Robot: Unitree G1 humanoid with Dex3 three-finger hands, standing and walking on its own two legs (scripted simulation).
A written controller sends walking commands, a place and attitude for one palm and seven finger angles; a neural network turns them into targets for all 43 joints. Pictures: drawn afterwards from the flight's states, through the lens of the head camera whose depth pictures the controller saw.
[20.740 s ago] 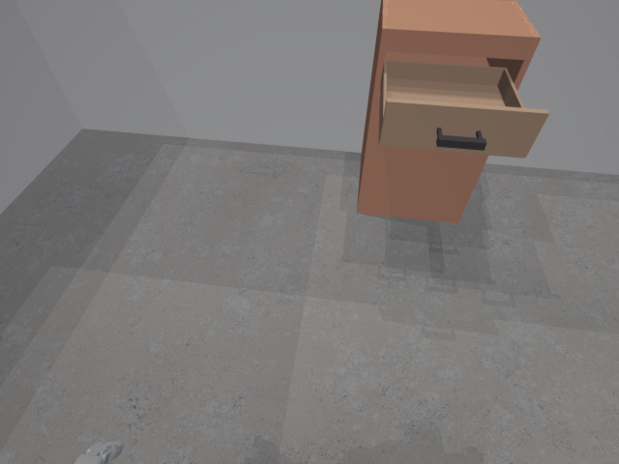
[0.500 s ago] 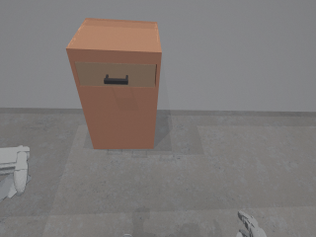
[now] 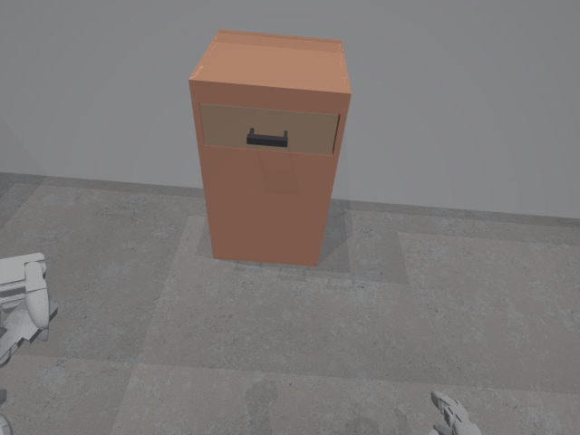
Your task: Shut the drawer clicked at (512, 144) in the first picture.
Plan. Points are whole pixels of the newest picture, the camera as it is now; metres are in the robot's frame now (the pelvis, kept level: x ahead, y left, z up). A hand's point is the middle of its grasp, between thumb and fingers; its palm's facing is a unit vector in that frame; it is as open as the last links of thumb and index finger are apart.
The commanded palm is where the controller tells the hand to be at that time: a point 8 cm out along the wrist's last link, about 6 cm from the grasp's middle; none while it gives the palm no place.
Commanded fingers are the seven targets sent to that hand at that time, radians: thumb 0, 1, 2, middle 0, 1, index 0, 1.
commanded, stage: stop stepping back and stand still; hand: left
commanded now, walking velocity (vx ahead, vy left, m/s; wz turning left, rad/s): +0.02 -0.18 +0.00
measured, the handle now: (268, 136) +0.95 +0.13 -0.10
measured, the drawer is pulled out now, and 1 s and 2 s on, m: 0.00 0.00 0.00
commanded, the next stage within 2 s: let the arm hang, fingers relaxed in 0.26 s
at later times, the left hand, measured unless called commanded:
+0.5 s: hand (138, 382) +0.20 +0.23 -0.04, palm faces +0.18 -0.91 -0.38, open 3.1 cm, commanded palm none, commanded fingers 0.00 0.90 0.90 -1.08 -1.25 -1.08 -1.25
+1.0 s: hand out of the picture -0.03 +0.16 -0.16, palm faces +0.05 -0.98 -0.22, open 6.0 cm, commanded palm none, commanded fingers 0.00 0.90 0.90 -0.20 -0.30 -0.20 -0.30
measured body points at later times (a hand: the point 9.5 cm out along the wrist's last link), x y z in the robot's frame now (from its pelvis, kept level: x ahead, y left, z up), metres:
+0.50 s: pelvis +0.00 -0.01 -0.01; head +0.00 -0.03 +0.44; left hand +0.18 +0.27 -0.02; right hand +0.13 -0.26 -0.13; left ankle +0.03 +0.10 -0.73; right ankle +0.00 -0.12 -0.72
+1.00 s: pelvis +0.00 -0.02 +0.02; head +0.01 -0.03 +0.47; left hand -0.03 +0.21 -0.14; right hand -0.01 -0.23 -0.15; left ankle +0.03 +0.10 -0.73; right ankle +0.00 -0.12 -0.73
